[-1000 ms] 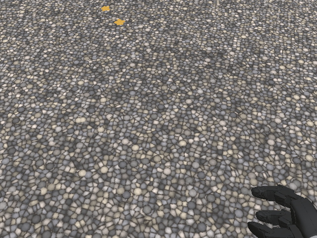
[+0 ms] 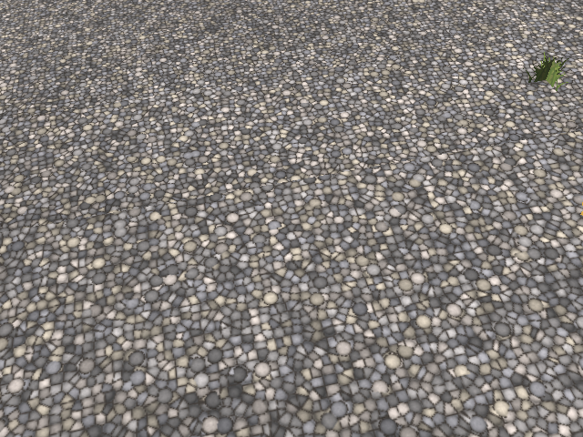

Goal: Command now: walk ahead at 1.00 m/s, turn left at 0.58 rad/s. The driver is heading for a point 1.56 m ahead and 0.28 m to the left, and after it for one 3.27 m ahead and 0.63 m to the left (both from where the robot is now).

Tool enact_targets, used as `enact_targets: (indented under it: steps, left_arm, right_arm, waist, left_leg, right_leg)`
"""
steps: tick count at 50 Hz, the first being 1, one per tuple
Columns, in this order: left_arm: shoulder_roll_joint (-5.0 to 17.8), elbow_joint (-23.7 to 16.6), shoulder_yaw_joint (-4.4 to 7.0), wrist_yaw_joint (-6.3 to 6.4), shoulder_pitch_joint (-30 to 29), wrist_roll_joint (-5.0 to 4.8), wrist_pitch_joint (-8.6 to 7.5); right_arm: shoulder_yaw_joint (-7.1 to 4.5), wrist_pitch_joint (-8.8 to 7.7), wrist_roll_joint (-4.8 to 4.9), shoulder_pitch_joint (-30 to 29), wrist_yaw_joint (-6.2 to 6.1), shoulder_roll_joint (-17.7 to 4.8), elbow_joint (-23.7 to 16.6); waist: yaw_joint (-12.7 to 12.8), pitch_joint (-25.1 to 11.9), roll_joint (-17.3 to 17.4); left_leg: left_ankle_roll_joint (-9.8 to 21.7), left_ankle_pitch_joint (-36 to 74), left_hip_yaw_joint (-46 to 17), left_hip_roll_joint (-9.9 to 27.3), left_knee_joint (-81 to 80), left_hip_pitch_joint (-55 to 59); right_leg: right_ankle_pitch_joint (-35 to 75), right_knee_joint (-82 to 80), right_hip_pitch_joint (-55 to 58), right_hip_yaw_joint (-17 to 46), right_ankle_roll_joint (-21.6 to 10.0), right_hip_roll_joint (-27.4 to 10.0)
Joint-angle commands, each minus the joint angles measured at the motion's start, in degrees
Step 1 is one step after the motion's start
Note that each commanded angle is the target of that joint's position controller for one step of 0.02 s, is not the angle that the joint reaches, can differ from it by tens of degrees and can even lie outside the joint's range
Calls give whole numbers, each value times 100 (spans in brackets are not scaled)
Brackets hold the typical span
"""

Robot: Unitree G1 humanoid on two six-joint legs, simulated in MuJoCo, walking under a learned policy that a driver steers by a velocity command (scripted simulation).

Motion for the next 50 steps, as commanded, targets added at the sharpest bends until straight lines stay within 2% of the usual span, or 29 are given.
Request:
enact_targets:
  steps: [1, 4, 8, 12, 14, 15, 16, 17, 18, 19, 20, 21, 24, 26, 28, 31, 33, 35, 36, 37, 38, 39, 40, 41, 42, 43, 44, 47, 50]
  left_arm:
    - [527, -1000, -48, -60, -758, 149, -186]
    - [342, -1274, -187, -128, -822, 266, 87]
    - [176, -1838, -359, -263, -2131, 59, 72]
    - [263, -1959, -332, -190, -2417, -28, 51]
    - [532, -1863, -212, -97, -2008, -17, 14]
    - [747, -1688, -103, -25, -1306, -43, -18]
    - [977, -1441, 21, 68, -240, -29, -55]
    - [1423, -1265, 212, 202, 1096, 115, -58]
    - [1797, -1234, 304, 163, 828, 226, -23]
    - [1367, -1265, 339, 116, 367, 149, 50]
    - [739, -1244, 198, 77, 60, 112, 43]
    - [483, -1075, 142, 32, 29, 127, 36]
    - [243, -559, 71, -30, 382, 43, -106]
    - [295, -387, 90, -66, 471, -88, -194]
    - [430, -342, 107, -67, 342, -110, -218]
    - [724, -265, 136, -103, 370, -177, -218]
    - [987, -111, 157, -124, 636, -184, -196]
    - [1268, 52, 184, -62, 917, -173, -119]
    - [1402, 75, 196, 1, 861, -161, -33]
    - [1402, 31, 184, 32, 753, -187, 11]
    - [613, -169, 41, -19, 947, -90, 25]
    - [386, -461, -4, -9, 1433, -381, -4]
    - [875, -520, 118, 29, 705, -322, 19]
    - [743, -542, 93, 4, 496, -297, 29]
    - [586, -427, 67, -38, 484, -243, 91]
    - [465, -281, 69, -93, 614, -191, 207]
    - [303, -241, 62, -161, 878, -173, 331]
    - [122, -453, 74, -231, 109, -169, 552]
    - [-16, -863, 5, -397, -839, -206, 455]
  right_arm:
    - [-211, -65, 26, 942, -41, -502, 57]
    - [-203, -202, 101, 1023, -53, -629, 173]
    - [-306, -249, 152, 1061, -31, -770, 79]
    - [-403, -223, 218, 1467, -22, -937, 161]
    - [-434, -201, 182, 1457, -87, -1051, 157]
    - [-473, -204, 144, 1355, -84, -1242, 135]
    - [-489, -238, 133, 1034, -59, -1285, 41]
    - [-331, -311, 112, 851, -64, -691, -158]
    - [-114, -296, 390, 1543, -80, -17, -476]
    - [-103, -187, 201, 1291, -131, -433, -306]
    - [-127, -147, 59, 650, -85, -545, -281]
    - [-110, -130, -7, 330, -12, -454, -347]
    - [1, 20, -118, 23, 145, -77, -592]
    - [64, 84, -150, -350, 178, -14, -844]
    - [124, 61, -179, -919, 240, -96, -1190]
    - [235, 11, -105, -1440, 401, -83, -1381]
    - [221, 14, -97, -1506, 373, -173, -1365]
    - [133, 10, -179, -1005, 249, -400, -1219]
    - [23, 2, -199, 78, 148, -576, -905]
    - [-126, 5, -258, 1221, 39, -890, -571]
    - [-269, -12, -302, 1718, -93, -1482, -426]
    - [-302, -20, -306, 1496, -136, -1713, -649]
    - [-294, -18, -188, 1138, -141, -1313, -575]
    - [-204, -88, -159, 836, -124, -956, -471]
    - [-155, -168, -151, 657, -81, -664, -380]
    - [-104, -212, -121, 475, -93, -477, -338]
    - [-84, -258, -61, 486, -102, -405, -266]
    - [-63, -434, 66, 515, -68, -226, -57]
    - [-26, -550, 112, 76, -100, -169, -27]
  waist:
    - [-93, -279, -532]
    - [257, 127, -74]
    - [-104, 465, 187]
    - [-442, 35, 355]
    - [-237, -405, 364]
    - [141, -904, 387]
    - [756, -1431, 366]
    - [1222, -2311, -270]
    - [539, -3211, -2208]
    - [535, -2516, -1420]
    - [625, -1545, -632]
    - [549, -927, -152]
    - [168, -344, -443]
    - [33, -103, -467]
    - [-63, 188, -446]
    - [-26, 390, -281]
    - [-57, 418, -273]
    - [-372, -133, -490]
    - [-942, -725, -584]
    - [-1550, -1263, -483]
    - [-1261, -1995, 819]
    - [-774, -2879, 1444]
    - [-800, -1971, 498]
    - [-549, -1039, 436]
    - [-307, -543, 157]
    - [-69, -325, 131]
    - [131, -296, 529]
    - [221, 285, 409]
    - [392, 742, 362]
  left_leg:
    - [1176, -871, -3651, 1807, -1895, 2149]
    - [1120, -495, -3015, 1321, -2227, 938]
    - [766, 714, -2403, 817, -2638, -58]
    - [413, 2477, -2494, 962, -2099, 1120]
    - [172, 3782, -2518, 978, -1135, 1674]
    - [53, 4194, -2469, 932, -148, 1733]
    - [-51, 3609, -2404, 733, 1162, 1078]
    - [-12, 1454, -1958, 482, 2989, 260]
    - [-209, -1908, -1306, -12, 4656, -1293]
    - [-113, -1346, -1110, 564, 5003, -2085]
    - [-131, -852, -1008, 797, 4751, -2184]
    - [-164, -703, -967, 912, 4476, -2064]
    - [-243, -966, -1087, 1072, 3984, -1874]
    - [-302, -926, -1093, 1117, 3587, -2231]
    - [-350, -275, -941, 1131, 2719, -2192]
    - [-239, 888, -138, 919, 1102, -525]
    - [-55, 868, 84, 756, 764, -188]
    - [123, 235, 296, 407, 653, 617]
    - [197, -22, 108, 309, 519, 1861]
    - [268, -149, -350, 638, 265, 3414]
    - [163, -1851, -2118, 2249, 109, 4572]
    - [351, -2106, -5019, 3460, -1070, 5096]
    - [317, -1674, -4297, 3112, -1258, 4361]
    - [345, -877, -3353, 2896, -1268, 3481]
    - [259, -198, -2661, 2613, -1429, 2695]
    - [68, -86, -1981, 2292, -1655, 2071]
    - [72, 67, -1663, 2339, -1789, 1657]
    - [-90, 853, -603, 2110, -2278, 1274]
    - [-436, 1756, 846, 1358, -2439, 273]
  right_leg:
    - [93, 223, -2880, 478, 168, -733]
    - [-246, -810, -2635, 216, 406, -961]
    - [1640, -3210, -1653, -270, 593, -839]
    - [2349, -4195, -1109, -281, 443, -532]
    - [1752, -4590, -394, -237, 334, -306]
    - [1323, -4621, 417, -216, 263, -251]
    - [1012, -4522, 1735, 82, 149, -648]
    - [-965, -4483, 3098, 1264, -43, -1946]
    - [-1891, -5486, 4179, 4518, -753, -3497]
    - [-2752, -5754, 3551, 4720, -893, -3159]
    - [-2191, -5766, 2696, 3590, -776, -2726]
    - [-1018, -5836, 1911, 2790, -714, -2461]
    - [643, -6092, 969, 1625, -603, -2016]
    - [1004, -6402, 862, 1170, -607, -2017]
    - [1531, -6719, 500, 448, -533, -1826]
    - [2137, -7485, -407, -396, -450, -1610]
    - [3897, -7295, 190, -622, -455, -1743]
    - [6615, -5960, 938, -776, -383, -1830]
    - [6986, -4608, 769, -760, -321, -1829]
    - [5922, -2828, -169, -727, -241, -1598]
    - [386, -423, -1380, -530, -252, -878]
    - [-1068, 1106, -2626, 441, -255, -246]
    - [-297, 1129, -3193, 511, -285, -598]
    - [40, 802, -3266, 311, -254, -815]
    - [162, 442, -3042, 296, -212, -1020]
    - [255, 164, -2633, 328, -188, -1152]
    - [296, 34, -2332, 299, -132, -1213]
    - [675, -539, -2701, 136, -68, -1346]
    - [2400, -2814, -1766, -451, -196, -1072]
